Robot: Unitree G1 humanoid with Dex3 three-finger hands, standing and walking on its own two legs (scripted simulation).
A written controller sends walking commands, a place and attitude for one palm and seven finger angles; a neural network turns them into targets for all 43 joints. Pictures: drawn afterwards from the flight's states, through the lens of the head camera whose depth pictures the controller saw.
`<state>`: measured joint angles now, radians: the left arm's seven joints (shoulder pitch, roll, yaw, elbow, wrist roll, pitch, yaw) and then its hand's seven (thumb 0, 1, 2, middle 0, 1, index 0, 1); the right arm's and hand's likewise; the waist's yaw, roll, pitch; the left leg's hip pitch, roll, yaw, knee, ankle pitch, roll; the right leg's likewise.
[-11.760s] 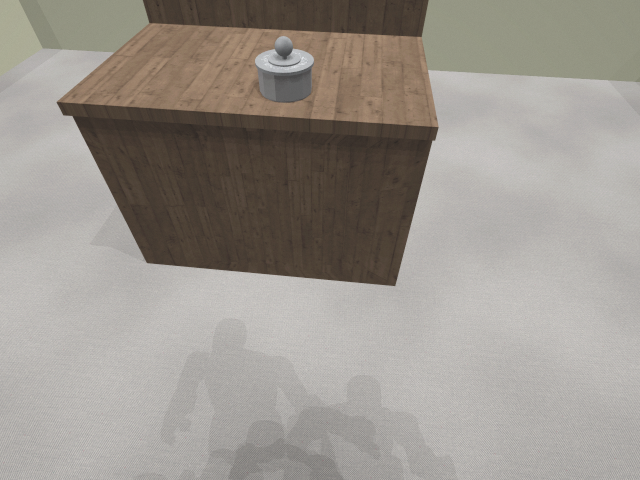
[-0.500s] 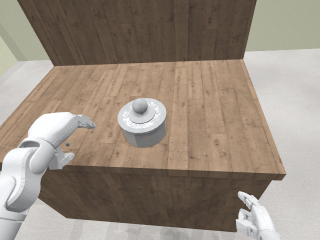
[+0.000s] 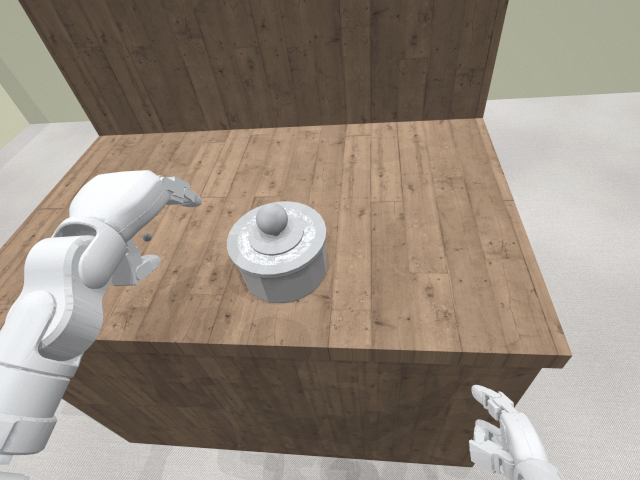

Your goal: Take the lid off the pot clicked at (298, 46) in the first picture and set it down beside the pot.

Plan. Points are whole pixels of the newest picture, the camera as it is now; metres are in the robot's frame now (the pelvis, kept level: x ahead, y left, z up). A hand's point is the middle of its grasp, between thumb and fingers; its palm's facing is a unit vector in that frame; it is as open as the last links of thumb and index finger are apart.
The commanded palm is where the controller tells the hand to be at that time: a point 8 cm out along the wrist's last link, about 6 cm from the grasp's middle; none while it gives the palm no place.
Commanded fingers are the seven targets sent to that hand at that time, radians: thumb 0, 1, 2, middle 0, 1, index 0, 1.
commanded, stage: move the open hand above the knob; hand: left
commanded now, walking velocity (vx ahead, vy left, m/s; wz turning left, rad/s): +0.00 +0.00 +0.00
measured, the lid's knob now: (272, 219) +0.46 +0.12 +0.08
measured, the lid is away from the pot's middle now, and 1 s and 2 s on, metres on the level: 0.00 0.00 0.00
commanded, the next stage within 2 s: none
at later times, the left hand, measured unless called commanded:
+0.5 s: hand (206, 243) +0.36 +0.17 +0.14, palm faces -0.19 +0.01 -0.98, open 10.3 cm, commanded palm +0.34 +0.18 +0.22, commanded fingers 0.00 -0.36 1.50 -0.82 -0.08 -0.82 -0.08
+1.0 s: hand (232, 207) +0.41 +0.15 +0.15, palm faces -0.14 -0.10 -0.99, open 10.4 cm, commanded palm +0.39 +0.15 +0.22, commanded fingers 0.00 -0.36 1.50 -0.82 -0.08 -0.82 -0.08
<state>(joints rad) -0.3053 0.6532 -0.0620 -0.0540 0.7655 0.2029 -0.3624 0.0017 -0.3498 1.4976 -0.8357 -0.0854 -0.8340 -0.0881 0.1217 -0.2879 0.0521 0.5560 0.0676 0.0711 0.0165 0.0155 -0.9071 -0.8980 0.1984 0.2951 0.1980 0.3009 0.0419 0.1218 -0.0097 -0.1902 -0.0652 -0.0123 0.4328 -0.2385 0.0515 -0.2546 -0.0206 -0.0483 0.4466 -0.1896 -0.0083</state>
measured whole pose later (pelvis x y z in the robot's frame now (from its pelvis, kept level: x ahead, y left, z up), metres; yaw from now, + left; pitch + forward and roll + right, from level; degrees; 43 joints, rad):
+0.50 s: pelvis +0.01 +0.00 +0.00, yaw +0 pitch +0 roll +0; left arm -0.39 0.61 -0.25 -0.03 0.81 0.22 -0.39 0.00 -0.35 1.50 -0.84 -0.09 -0.83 -0.09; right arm 0.08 -0.28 0.07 0.56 0.07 0.09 0.01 0.01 -0.91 -0.90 0.20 0.30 0.20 0.30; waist 0.03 0.10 0.01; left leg -0.19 -0.06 -0.01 0.45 -0.26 0.05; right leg -0.26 -0.02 -0.05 0.48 -0.22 -0.01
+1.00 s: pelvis +0.02 +0.00 +0.00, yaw +0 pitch +2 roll +0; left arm -0.61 0.46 -0.29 0.25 0.82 0.36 -0.31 0.00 -0.35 1.50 -0.83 -0.08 -0.82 -0.09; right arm 0.13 -0.28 0.06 0.57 0.10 0.15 0.05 0.01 -0.91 -0.90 0.20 0.29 0.20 0.30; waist 0.01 0.11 -0.05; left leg -0.22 -0.06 -0.01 0.45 -0.27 0.05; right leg -0.29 -0.02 -0.04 0.48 -0.22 -0.01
